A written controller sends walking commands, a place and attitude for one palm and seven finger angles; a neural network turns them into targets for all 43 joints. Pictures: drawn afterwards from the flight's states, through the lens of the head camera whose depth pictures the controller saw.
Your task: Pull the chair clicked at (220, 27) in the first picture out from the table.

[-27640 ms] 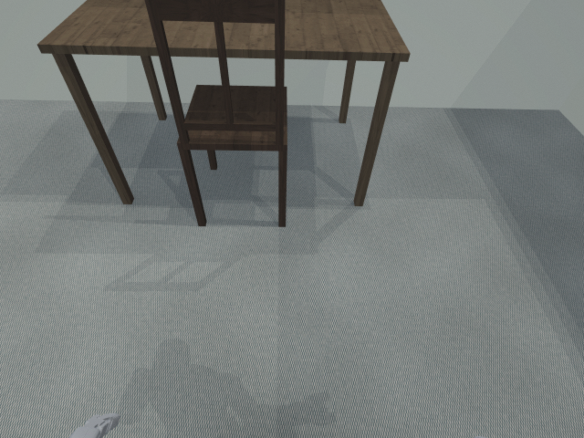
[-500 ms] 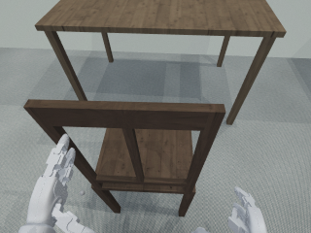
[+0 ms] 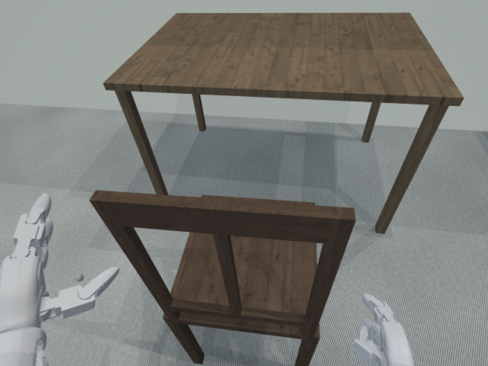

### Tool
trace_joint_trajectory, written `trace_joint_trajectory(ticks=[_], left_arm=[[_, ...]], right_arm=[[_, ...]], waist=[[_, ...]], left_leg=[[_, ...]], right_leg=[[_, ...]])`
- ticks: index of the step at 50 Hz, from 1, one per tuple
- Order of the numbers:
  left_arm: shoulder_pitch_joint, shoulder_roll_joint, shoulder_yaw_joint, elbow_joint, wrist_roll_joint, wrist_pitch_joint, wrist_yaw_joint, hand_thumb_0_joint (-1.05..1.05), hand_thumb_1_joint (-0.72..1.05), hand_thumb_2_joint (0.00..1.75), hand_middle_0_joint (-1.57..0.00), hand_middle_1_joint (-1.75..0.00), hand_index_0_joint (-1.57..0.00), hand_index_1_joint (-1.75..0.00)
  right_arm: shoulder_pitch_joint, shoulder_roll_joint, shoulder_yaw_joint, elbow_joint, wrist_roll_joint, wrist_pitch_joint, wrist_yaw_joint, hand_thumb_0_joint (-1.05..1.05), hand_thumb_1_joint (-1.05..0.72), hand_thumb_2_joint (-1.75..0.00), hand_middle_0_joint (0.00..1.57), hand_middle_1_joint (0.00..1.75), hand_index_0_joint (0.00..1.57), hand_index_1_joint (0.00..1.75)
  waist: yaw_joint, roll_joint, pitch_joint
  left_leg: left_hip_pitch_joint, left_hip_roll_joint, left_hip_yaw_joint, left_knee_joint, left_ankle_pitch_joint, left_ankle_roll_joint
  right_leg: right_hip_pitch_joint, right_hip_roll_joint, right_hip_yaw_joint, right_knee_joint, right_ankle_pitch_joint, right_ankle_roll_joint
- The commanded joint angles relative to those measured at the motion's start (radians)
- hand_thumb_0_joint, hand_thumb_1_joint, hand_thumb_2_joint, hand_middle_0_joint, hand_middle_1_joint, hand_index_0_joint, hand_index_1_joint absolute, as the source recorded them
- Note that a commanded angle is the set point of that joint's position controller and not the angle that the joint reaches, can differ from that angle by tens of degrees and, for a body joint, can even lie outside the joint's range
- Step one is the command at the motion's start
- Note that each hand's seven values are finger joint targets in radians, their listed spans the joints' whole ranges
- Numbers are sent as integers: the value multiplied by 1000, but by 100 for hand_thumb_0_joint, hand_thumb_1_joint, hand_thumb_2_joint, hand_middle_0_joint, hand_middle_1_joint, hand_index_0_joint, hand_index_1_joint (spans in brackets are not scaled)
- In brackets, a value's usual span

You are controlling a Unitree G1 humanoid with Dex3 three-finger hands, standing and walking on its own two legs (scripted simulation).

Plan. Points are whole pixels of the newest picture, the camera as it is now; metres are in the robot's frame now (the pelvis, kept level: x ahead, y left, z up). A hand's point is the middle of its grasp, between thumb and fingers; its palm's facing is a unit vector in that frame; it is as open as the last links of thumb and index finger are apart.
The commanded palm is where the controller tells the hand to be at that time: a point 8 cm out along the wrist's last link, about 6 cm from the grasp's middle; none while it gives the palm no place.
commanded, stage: draw the hand back to the body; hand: left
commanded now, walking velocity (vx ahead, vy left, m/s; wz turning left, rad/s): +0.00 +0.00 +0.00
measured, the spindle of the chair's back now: (230, 278) +0.29 +0.07 -0.06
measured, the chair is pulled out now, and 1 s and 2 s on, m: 0.54 0.54 0.54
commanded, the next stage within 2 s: step back with the hand held close in 0.60 s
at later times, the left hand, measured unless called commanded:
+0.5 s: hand (59, 264) +0.19 +0.26 +0.15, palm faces +0.46 -0.77 -0.43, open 7.5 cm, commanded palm +0.14 +0.30 +0.18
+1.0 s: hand (64, 268) +0.19 +0.26 +0.15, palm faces +0.31 -0.78 -0.54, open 7.4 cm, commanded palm +0.13 +0.30 +0.18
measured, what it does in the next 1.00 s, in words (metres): stands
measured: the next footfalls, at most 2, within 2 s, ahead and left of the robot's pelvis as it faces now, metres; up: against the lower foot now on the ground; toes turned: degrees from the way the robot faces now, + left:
none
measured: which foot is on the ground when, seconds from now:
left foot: down 0.00-1.00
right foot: down 0.00-1.00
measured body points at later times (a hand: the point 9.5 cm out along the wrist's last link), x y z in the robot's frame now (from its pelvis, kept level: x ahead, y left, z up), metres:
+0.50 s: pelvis +0.00 +0.00 +0.01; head +0.00 -0.03 +0.46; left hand +0.16 +0.30 +0.18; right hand +0.18 -0.24 -0.09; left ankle -0.07 +0.13 -0.73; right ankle +0.00 -0.14 -0.73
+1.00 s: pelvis -0.03 +0.01 +0.01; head +0.02 -0.02 +0.45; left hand +0.17 +0.29 +0.18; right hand +0.15 -0.24 -0.09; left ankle -0.07 +0.13 -0.73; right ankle +0.00 -0.14 -0.73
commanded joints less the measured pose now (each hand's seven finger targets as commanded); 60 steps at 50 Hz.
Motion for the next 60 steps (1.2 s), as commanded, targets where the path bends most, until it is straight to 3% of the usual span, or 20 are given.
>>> trace_joint_trajectory(ticks=[1,8,11,14,17,23,28,31,35,36,37,38,40,42,43,48,52,55,58,60], left_arm=[[-55,180,159,-190,4,-68,13,0,54,73,-15,-22,-15,-22],[-115,259,272,-255,0,-89,23,0,79,85,-19,-28,-19,-28],[-125,269,306,-223,-4,-96,27,0,90,90,-20,-30,-20,-30],[-75,178,238,-115,-5,-86,11,0,90,90,-20,-30,-20,-30],[-87,193,240,-108,-7,-92,7,0,90,90,-20,-30,-20,-30],[-126,276,291,-255,-2,-114,14,0,90,90,-20,-30,-20,-30],[-109,260,289,-244,1,-103,21,0,90,90,-20,-30,-20,-30],[-108,222,266,-176,-4,-96,18,0,90,90,-20,-30,-20,-30],[-125,208,251,-134,-8,-94,10,0,90,90,-20,-30,-20,-30],[-141,168,193,-188,-6,-101,3,0,90,90,-20,-30,-20,-30],[-302,344,359,-268,-16,-153,1,0,90,90,-20,-30,-20,-30],[-317,348,363,-242,-7,-169,-6,0,90,90,-20,-30,-20,-30],[-141,231,290,-154,-5,-154,-13,0,90,90,-20,-30,-20,-30],[-42,207,280,-151,1,-150,-14,0,90,90,-20,-30,-20,-30],[-1,213,291,-153,0,-149,-9,0,90,90,-20,-30,-20,-30],[78,287,359,-274,7,-159,11,0,90,90,-20,-30,-20,-30],[98,301,381,-336,-2,-172,20,0,90,90,-20,-30,-20,-30],[102,287,373,-339,-6,-174,23,0,90,90,-20,-30,-20,-30],[95,258,352,-293,-9,-162,27,0,90,90,-20,-30,-20,-30],[64,239,328,-278,-4,-156,27,0,90,90,-20,-30,-20,-30]], right_arm=[[-109,-106,-51,-141,-4,-42,-1,0,-90,-90,20,30,20,30],[-121,-104,-53,-118,-4,-61,3,0,-90,-90,20,30,20,30],[-115,-107,-58,-104,-3,-62,2,0,-90,-90,20,30,20,30],[-118,-108,-65,-92,1,-50,10,0,-90,-90,20,30,20,30],[-128,-122,-75,-93,4,-36,9,0,-90,-90,20,30,20,30],[-140,-120,-70,-102,-1,-56,5,0,-90,-90,20,30,20,30],[-131,-110,-65,-92,0,-69,1,0,-90,-90,20,30,20,30],[-124,-112,-67,-90,2,-60,0,0,-90,-90,20,30,20,30],[-127,-121,-70,-94,4,-49,1,0,-90,-90,20,30,20,30],[-135,-120,-64,-107,1,-54,4,0,-90,-90,20,30,20,30],[-110,-139,-77,-130,10,-29,3,0,-90,-90,20,30,20,30],[-100,-125,-73,-115,8,-18,1,0,-90,-90,20,30,20,30],[-110,-127,-78,-127,1,-2,7,0,-90,-90,20,30,20,30],[-124,-128,-82,-143,-3,22,12,0,-90,-90,20,30,20,30],[-133,-126,-86,-147,0,30,12,0,-90,-90,20,30,20,30],[-146,-106,-98,-173,5,65,8,0,-90,-90,20,30,20,30],[-132,-95,-102,-182,8,63,-2,0,-90,-90,20,30,20,30],[-120,-99,-106,-166,5,49,-7,0,-90,-90,20,30,20,30],[-116,-102,-108,-143,1,37,-10,0,-90,-90,20,30,20,30],[-98,-107,-105,-144,-3,34,-7,0,-90,-90,20,30,20,30]], waist=[[-6,-58,-50],[-1,27,-84],[1,-12,-79],[-8,-69,-18],[-7,-92,-19],[4,5,-108],[-2,45,-66],[-8,-26,-26],[-11,-41,4],[-12,-45,-6],[-39,-53,87],[-48,-47,74],[-50,-93,28],[-47,-57,-43],[-47,-8,-68],[-47,-46,-175],[-44,-34,-185],[-47,17,-165],[-51,61,-116],[-49,29,-82]], left_leg=[[-78,17,14,-119,422,15],[-26,15,21,-131,479,11],[-19,20,22,-138,487,14],[-37,23,34,-144,469,19],[-40,24,33,-152,430,26],[-11,15,23,-149,453,21],[-19,16,29,-152,447,13],[-27,21,33,-163,406,16],[-43,22,33,-173,362,21],[-36,19,32,-172,366,24],[-81,46,37,-151,279,38],[-100,38,21,-156,229,35],[-79,40,18,-158,278,31],[-58,57,14,-161,395,33],[-54,65,15,-169,440,35],[-61,88,-2,-123,588,31],[-80,107,-17,-106,627,30],[-80,131,-33,-113,654,38],[-126,150,-37,-124,607,48],[-193,147,-37,-109,492,45]], right_leg=[[167,0,26,-72,310,-56],[208,0,37,-97,351,-61],[211,-1,31,-101,360,-59],[188,0,27,-121,356,-55],[182,0,31,-119,325,-51],[228,-2,45,-116,338,-59],[209,2,46,-127,333,-63],[182,5,37,-131,295,-56],[163,6,42,-138,252,-55],[166,4,41,-138,257,-53],[80,-39,166,-187,345,-61],[101,-59,170,-189,354,-71],[134,-63,160,-161,398,-67],[169,-61,131,-119,448,-56],[186,-64,122,-104,474,-52],[225,-75,104,-47,574,-48],[185,-66,91,-3,533,-42],[126,-48,83,25,387,-35],[98,-44,84,36,276,-35],[102,-42,93,23,267,-38]])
